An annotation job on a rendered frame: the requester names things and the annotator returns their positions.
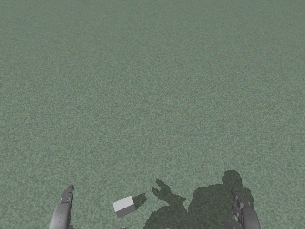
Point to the carton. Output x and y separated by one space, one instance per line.
124 206

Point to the left robot hand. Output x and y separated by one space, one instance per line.
62 213

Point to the right robot hand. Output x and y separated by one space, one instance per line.
247 216

